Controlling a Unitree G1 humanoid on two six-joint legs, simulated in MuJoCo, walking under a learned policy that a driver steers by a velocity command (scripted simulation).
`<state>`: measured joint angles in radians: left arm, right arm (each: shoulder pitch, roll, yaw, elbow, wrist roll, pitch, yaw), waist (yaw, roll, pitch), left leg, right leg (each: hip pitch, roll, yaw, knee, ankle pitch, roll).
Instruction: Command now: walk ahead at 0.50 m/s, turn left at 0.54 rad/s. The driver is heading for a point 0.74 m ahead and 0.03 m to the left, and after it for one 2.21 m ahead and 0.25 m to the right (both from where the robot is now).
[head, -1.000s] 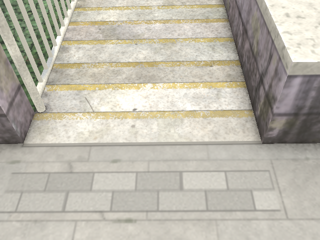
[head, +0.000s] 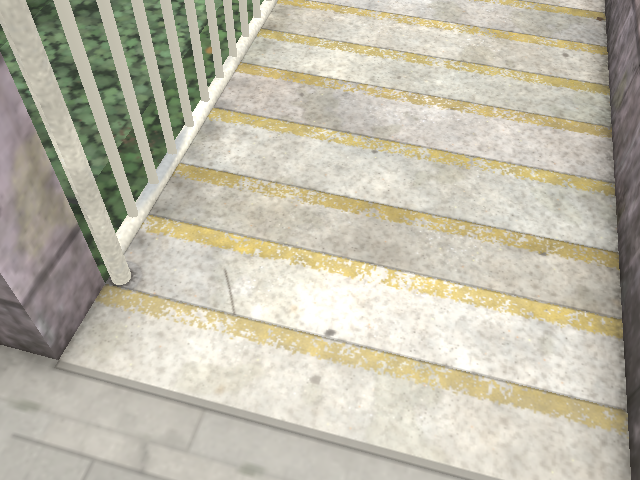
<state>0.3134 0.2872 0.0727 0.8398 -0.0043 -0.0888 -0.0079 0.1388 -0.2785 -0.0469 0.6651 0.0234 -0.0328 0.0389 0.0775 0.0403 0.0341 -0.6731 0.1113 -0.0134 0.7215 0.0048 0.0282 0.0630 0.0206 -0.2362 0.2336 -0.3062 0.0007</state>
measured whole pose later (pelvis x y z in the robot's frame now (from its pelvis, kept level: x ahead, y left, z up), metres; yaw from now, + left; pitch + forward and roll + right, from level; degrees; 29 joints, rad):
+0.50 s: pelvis +0.28 +0.05 +0.01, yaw +9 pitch +1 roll +1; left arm 0.12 0.29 0.03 0.75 -0.01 -0.08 -0.03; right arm 0.30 -0.29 -0.04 0.72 -0.01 -0.08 0.01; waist -0.05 -0.05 0.03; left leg -0.02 -0.09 -0.02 0.25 -0.25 0.08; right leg -0.67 -0.10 0.02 0.66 0.11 0.02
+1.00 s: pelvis +0.58 +0.02 +0.01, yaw -7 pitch +3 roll +0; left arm 0.31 0.29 0.05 0.74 -0.02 -0.03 0.01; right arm 0.09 -0.30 -0.03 0.64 -0.02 -0.09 0.00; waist 0.06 0.03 0.04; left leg -0.66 0.05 -0.10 0.66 0.01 -0.07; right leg -0.17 0.13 0.14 0.38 -0.23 -0.08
